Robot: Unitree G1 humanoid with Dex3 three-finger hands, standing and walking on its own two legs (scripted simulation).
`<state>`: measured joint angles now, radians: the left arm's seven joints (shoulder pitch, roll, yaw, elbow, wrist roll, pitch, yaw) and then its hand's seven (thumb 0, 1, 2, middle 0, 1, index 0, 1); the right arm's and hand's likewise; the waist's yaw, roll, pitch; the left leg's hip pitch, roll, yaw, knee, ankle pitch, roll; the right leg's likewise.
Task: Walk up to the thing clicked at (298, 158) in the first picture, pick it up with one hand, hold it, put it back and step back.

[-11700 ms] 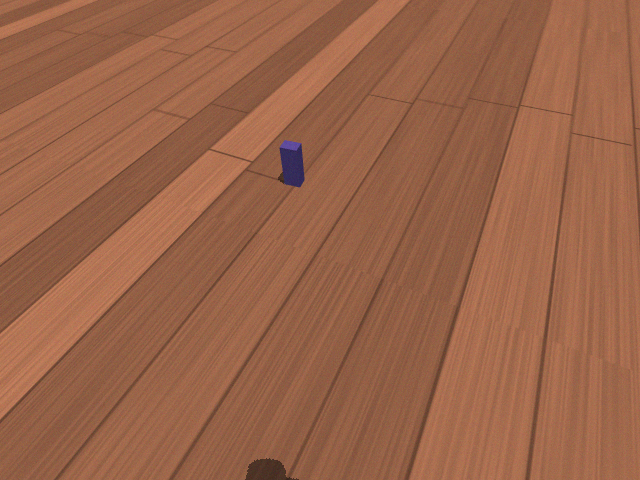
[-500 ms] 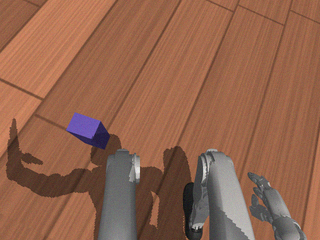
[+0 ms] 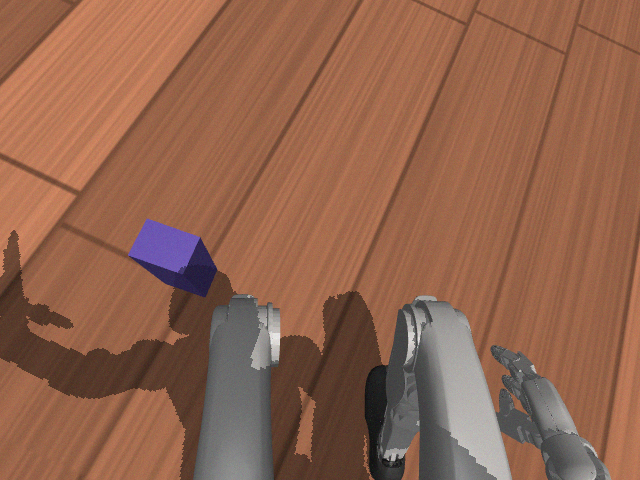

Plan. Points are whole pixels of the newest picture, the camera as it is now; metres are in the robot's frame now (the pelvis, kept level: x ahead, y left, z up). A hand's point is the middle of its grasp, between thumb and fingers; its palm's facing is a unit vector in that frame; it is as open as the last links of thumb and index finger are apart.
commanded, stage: go down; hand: left
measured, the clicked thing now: (180, 263) +0.40 +0.26 -0.29
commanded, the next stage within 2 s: none
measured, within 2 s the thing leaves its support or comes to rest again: neither
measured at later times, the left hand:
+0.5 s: hand out of the picture +0.30 +0.46 +0.00, palm faces +0.29 -0.95 -0.09, open 17.6 cm
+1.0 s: hand out of the picture +0.29 +0.47 +0.00, palm faces +0.30 -0.95 -0.07, open 17.5 cm
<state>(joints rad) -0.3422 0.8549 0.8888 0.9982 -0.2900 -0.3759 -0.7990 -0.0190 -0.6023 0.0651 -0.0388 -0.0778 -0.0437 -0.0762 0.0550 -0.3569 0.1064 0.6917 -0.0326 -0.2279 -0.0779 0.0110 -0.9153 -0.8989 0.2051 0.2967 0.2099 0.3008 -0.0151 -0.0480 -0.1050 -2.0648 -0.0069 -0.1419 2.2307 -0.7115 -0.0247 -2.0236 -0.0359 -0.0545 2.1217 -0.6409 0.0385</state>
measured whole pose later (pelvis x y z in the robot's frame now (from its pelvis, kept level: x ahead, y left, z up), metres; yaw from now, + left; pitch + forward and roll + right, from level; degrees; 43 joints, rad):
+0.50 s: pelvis +0.00 +0.00 -0.01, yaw +0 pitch +31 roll -8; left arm -0.39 0.91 0.94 1.06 -0.31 -0.39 -0.84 -0.02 -0.58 0.05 -0.05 -0.06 -0.04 -0.06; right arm 0.06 -0.37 0.12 0.69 -0.03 -0.22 -0.07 0.01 -0.92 -0.90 0.20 0.30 0.21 0.30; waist -0.03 -0.05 -0.08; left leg -2.10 -0.01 -0.14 2.27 -0.71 -0.03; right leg -2.06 -0.04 -0.05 2.16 -0.64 0.04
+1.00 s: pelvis +0.00 +0.00 -0.02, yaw +0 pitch +30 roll -8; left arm -0.40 0.92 0.95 1.05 -0.33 -0.40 -0.86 -0.02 -0.54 0.06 -0.05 -0.04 -0.04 -0.05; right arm 0.05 -0.38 0.12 0.69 -0.03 -0.22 -0.07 0.01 -0.91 -0.90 0.20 0.30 0.21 0.30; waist -0.02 -0.05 -0.08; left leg -2.11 -0.01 -0.14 2.28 -0.71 -0.02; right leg -2.06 -0.03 -0.05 2.17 -0.64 0.04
